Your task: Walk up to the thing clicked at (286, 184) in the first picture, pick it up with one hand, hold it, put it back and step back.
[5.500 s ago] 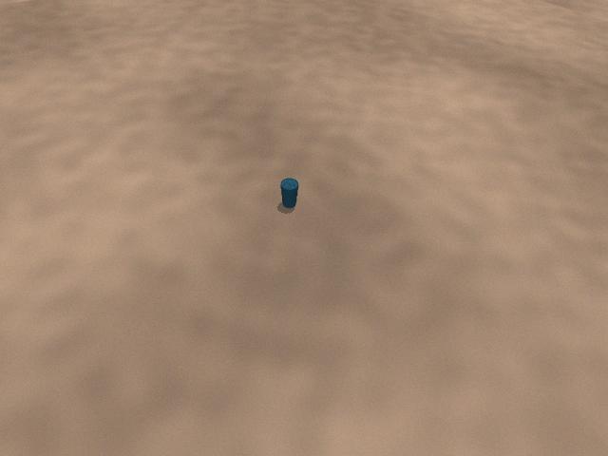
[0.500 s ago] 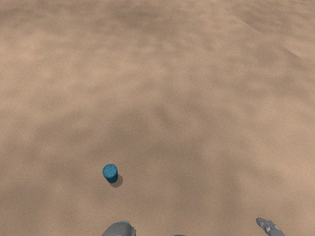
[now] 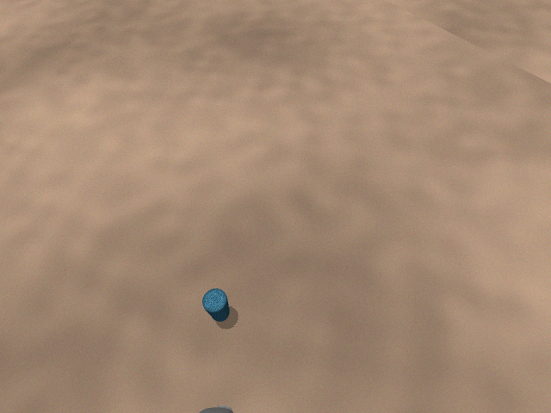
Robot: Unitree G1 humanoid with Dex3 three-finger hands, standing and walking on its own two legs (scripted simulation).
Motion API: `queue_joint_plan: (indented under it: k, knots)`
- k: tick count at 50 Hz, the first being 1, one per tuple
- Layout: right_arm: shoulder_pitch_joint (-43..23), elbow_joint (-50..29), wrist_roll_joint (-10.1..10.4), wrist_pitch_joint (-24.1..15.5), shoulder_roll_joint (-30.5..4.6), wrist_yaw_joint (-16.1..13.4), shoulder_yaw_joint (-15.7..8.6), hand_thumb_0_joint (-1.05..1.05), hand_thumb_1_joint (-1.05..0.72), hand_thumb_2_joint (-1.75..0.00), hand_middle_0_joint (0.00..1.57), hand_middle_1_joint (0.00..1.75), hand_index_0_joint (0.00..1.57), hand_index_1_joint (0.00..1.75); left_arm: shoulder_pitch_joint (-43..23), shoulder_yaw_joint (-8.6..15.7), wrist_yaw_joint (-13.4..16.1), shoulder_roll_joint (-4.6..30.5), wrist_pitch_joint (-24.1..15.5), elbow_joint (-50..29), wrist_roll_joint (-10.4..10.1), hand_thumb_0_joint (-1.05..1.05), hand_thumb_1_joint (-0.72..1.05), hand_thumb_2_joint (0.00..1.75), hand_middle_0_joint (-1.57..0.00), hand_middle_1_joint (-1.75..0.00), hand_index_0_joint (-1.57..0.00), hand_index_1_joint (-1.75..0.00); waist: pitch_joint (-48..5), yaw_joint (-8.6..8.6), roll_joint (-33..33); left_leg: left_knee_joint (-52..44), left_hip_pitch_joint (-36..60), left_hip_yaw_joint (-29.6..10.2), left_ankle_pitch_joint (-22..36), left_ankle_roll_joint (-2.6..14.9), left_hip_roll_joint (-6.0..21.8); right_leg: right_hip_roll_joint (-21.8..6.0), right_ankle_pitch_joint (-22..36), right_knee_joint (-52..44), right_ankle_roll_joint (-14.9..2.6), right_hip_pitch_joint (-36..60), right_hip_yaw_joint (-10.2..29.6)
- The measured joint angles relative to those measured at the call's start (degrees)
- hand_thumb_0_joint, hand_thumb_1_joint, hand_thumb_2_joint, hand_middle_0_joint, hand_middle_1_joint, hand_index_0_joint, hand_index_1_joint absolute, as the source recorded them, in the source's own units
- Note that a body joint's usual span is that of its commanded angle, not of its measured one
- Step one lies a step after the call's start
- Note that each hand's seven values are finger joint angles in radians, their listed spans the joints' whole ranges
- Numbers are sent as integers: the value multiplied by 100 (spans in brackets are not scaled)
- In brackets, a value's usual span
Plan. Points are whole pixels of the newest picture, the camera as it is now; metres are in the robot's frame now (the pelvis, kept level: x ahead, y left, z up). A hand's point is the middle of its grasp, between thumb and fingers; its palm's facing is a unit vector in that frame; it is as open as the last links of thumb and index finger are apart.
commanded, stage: walk up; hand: left
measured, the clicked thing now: (217, 306) +0.52 +0.24 -0.68
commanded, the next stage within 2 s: stand in 1.28 s
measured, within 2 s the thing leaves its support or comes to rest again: neither
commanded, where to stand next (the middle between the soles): +0.12 +0.04 m, yaw -3 degrees
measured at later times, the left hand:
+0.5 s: hand out of the picture +0.07 +0.28 -0.13, palm faces -0.01 -0.93 -0.37, open 7.4 cm
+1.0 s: hand out of the picture +0.12 +0.27 -0.11, palm faces -0.05 -0.93 -0.36, open 7.4 cm
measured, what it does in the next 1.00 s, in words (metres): stands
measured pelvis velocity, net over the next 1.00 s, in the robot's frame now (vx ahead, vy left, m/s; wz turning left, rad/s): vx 0.01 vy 0.02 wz -0.03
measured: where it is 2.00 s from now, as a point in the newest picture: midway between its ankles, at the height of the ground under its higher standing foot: outside the picture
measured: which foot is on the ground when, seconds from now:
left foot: down 0.00-1.00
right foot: down 0.00-1.00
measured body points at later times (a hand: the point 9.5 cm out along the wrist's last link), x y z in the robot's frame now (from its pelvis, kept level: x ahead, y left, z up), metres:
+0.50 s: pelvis +0.00 +0.02 +0.02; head +0.02 +0.02 +0.47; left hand +0.07 +0.33 -0.10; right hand +0.10 -0.28 -0.11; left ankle +0.03 +0.16 -0.71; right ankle +0.01 -0.13 -0.71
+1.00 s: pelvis +0.01 +0.02 +0.03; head +0.03 +0.01 +0.48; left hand +0.12 +0.32 -0.09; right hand +0.09 -0.28 -0.10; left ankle +0.03 +0.16 -0.71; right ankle +0.01 -0.13 -0.71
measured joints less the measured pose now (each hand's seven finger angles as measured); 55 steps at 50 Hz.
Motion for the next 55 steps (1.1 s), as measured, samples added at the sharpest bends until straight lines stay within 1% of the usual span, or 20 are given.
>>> queue_joint_plan:
  k: [1,2,3,4,5,6,7,8,9,10,12,14,16,17,20,23,28,36,44,55]
  knots:
    - [-20,63,-18,-43,112,-4,25,1,-91,-90,20,30,20,30,-47,17,-9,58,49,43,-28,0,90,90,-20,-30,-20,-30,82,48,-230,-63,101,121,94,-65,-118,-128,-59,152,1,-23,128]
    - [-15,84,-47,-86,199,3,65,1,-91,-90,20,30,20,30,-69,24,-11,70,100,92,-62,0,90,90,-20,-30,-20,-30,105,87,-386,-82,155,219,106,-95,-181,-180,-30,315,-67,-95,257]
    - [22,80,-41,-127,247,14,112,1,-91,-90,20,30,20,30,-93,6,-7,29,150,167,-99,0,90,90,-20,-30,-20,-30,70,66,-392,-28,137,206,76,-94,-152,-89,-179,420,-134,-145,318]
    - [68,85,-29,-155,281,30,152,1,-91,-90,20,30,20,30,-129,-31,-10,-29,189,256,-118,0,90,90,-20,-30,-20,-30,11,12,-328,36,97,126,42,-63,-85,62,-415,439,-189,-146,313]
    - [106,103,-19,-156,316,43,191,1,-91,-90,20,30,20,30,-164,-73,-28,-77,206,335,-130,0,90,90,-20,-30,-20,-30,-51,-30,-274,68,70,47,24,-20,-23,187,-559,334,-236,-104,284]
    - [127,128,-17,-132,356,54,235,1,-91,-90,20,30,20,30,-173,-106,-57,-111,194,384,-135,0,90,90,-20,-30,-20,-30,-119,-39,-267,69,62,14,20,-3,20,259,-546,81,-272,-23,253]
    - [126,158,-9,-102,392,60,280,1,-91,-90,20,30,20,30,-163,-130,-85,-141,153,420,-129,0,90,90,-20,-30,-20,-30,-184,-31,-280,74,54,10,19,-34,55,301,-173,-200,-243,52,241]
    - [103,189,9,-76,413,61,314,1,-91,-90,21,30,20,30,-158,-152,-108,-186,109,456,-118,0,90,90,-20,-30,-20,-30,-216,-37,-264,106,49,-14,10,-77,92,336,346,-379,-169,110,219]
    - [73,221,32,-63,418,57,333,1,-91,-90,21,30,20,30,-164,-173,-126,-251,76,498,-106,0,90,90,-20,-30,-20,-30,-235,-53,-211,148,44,-63,-2,-107,135,376,487,-456,-87,163,174]
    - [47,258,47,-59,424,52,344,1,-91,-90,21,30,20,30,-165,-200,-140,-313,61,543,-90,0,90,90,-20,-30,-20,-30,-276,-60,-174,160,38,-94,-3,-104,156,396,496,-505,-31,195,144]
    - [1,335,53,-60,451,50,342,1,-91,-90,21,30,20,30,-159,-263,-174,-402,84,658,-52,0,90,90,-20,-30,-20,-30,-389,-51,-208,50,88,-52,25,-49,107,345,460,-555,-1,213,180]
    - [-34,400,40,-91,461,60,325,1,-91,-90,21,30,20,30,-173,-307,-206,-485,150,792,-53,0,90,90,-21,-30,-20,-30,-488,-54,-216,-138,170,5,114,-49,75,314,483,-679,-16,251,236]
    - [-59,466,36,-121,461,73,336,1,-91,-90,21,30,20,30,-210,-329,-236,-536,161,899,-71,0,90,90,-21,-30,-20,-30,-556,-56,-161,-276,208,6,182,-44,112,370,587,-897,-72,321,254]
    - [-73,502,33,-128,470,79,352,0,-91,-90,21,30,20,30,-231,-325,-246,-540,140,940,-75,0,90,90,-21,-30,-20,-30,-573,-48,-145,-338,227,0,213,-47,134,394,651,-1009,-76,361,250]
    - [-136,609,35,-145,521,84,404,0,-91,-90,21,30,20,30,-291,-295,-252,-485,62,1047,-90,0,90,90,-21,-30,-20,-30,-577,-16,-162,-536,309,0,306,-78,172,424,819,-1289,27,474,248]
    - [-227,699,52,-178,549,74,425,0,-91,-90,21,30,20,30,-378,-284,-236,-418,36,1171,-114,0,90,90,-21,-30,-20,-30,-546,-12,-185,-735,408,12,401,-99,177,422,913,-1477,67,564,253]
    - [-380,798,80,-187,496,46,404,0,-91,-90,21,30,20,30,-550,-300,-220,-375,51,1295,-138,0,90,90,-20,-30,-20,-30,-501,-16,-139,-987,545,46,518,-96,174,412,1025,-1705,79,677,277]
    - [-502,900,88,-156,418,46,365,0,-91,-90,20,30,20,30,-767,-337,-242,-399,76,1381,-109,0,90,90,-20,-30,-20,-30,-524,-63,-76,-1366,734,101,692,-98,154,384,1158,-1985,89,804,317]
    - [-421,1000,83,-156,439,55,363,0,-91,-90,20,30,20,30,-907,-337,-255,-472,91,1419,-100,0,90,90,-20,-30,-20,-30,-532,-114,-109,-1637,911,146,800,-102,160,383,1267,-2233,95,953,350]
    - [-258,1067,50,-150,482,47,341,0,-91,-90,20,30,20,30,-946,-326,-266,-516,142,1424,-83,0,90,90,-20,-30,-20,-30,-533,-183,-209,-1750,988,201,831,-79,150,369,1331,-2372,119,1021,399]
